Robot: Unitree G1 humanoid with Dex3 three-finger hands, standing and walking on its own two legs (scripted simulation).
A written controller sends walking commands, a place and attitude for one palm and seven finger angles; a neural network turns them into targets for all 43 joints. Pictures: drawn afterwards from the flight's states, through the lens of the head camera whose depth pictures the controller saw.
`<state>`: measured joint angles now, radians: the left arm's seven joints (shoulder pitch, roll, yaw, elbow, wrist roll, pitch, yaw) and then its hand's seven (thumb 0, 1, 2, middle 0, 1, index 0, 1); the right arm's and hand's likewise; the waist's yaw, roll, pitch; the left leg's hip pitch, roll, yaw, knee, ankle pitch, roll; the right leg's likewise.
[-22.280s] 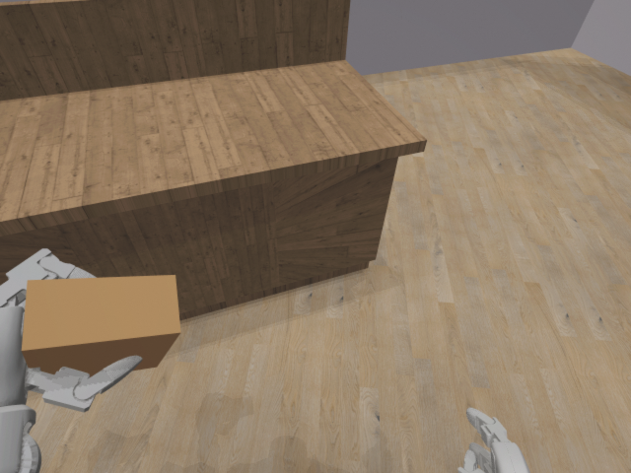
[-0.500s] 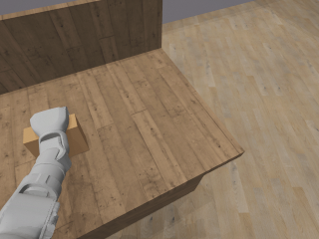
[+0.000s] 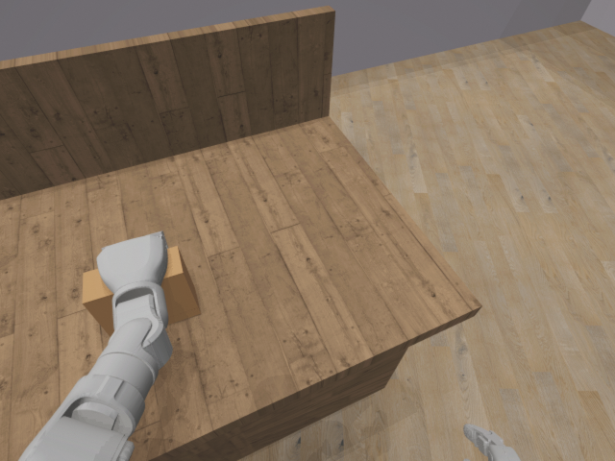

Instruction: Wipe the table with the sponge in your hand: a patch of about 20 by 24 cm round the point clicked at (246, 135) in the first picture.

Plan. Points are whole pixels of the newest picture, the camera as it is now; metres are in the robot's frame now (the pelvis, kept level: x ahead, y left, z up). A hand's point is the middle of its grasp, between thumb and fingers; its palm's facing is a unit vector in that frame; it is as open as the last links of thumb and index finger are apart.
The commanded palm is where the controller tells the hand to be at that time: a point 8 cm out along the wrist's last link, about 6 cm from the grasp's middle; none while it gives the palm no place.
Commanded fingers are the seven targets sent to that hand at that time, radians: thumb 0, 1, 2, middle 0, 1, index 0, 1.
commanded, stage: wipe back along the middle lane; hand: left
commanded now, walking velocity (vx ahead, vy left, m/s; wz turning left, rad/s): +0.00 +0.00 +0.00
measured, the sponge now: (149, 301) +0.35 +0.28 -0.05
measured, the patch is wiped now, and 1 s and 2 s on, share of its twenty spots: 0.65 0.75 0.80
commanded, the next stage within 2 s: slide across to the third lane in 1.12 s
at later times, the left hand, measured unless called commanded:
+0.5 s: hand (154, 318) +0.30 +0.24 -0.01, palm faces -0.07 -0.03 -1.00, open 9.8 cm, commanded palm +0.26 +0.22 +0.02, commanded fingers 0.00 0.10 1.30 -1.20 -1.60 -1.20 -1.60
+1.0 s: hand (164, 349) +0.26 +0.22 -0.01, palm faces -0.07 -0.03 -1.00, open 9.8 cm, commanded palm +0.22 +0.18 +0.02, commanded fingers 0.00 0.10 1.30 -1.20 -1.60 -1.20 -1.60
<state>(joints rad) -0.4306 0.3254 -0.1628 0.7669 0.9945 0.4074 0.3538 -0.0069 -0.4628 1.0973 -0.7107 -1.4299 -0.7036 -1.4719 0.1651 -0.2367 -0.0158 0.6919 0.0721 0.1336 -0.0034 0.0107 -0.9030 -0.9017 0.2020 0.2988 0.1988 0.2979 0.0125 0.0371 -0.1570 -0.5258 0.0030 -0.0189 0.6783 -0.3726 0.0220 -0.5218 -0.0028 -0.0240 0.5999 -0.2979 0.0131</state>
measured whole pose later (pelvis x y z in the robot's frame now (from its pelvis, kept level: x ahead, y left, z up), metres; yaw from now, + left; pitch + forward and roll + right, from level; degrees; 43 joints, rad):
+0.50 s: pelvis +0.00 -0.01 +0.00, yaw +0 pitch +9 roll -1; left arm -0.22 0.27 -0.25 0.52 1.00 0.52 0.34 0.00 -0.45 1.09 -0.70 -1.44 -0.70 -1.48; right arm 0.12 -0.24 0.00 0.66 0.08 0.14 0.00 0.01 -0.90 -0.90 0.20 0.30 0.20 0.30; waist 0.05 0.04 -0.15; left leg -0.46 0.00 -0.02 0.68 -0.38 0.02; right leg -0.47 0.00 -0.02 0.63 -0.32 0.01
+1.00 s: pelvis -0.01 -0.02 +0.00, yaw +0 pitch +7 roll +0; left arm -0.07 0.24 -0.30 0.37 1.02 0.54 0.34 0.01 -0.45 1.08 -0.69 -1.45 -0.69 -1.49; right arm 0.09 -0.24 0.00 0.65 0.08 0.13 0.00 0.01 -0.90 -0.90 0.20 0.30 0.20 0.30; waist 0.07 0.05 -0.14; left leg -0.43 0.01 -0.02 0.68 -0.37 0.00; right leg -0.45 0.00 -0.02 0.66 -0.33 -0.01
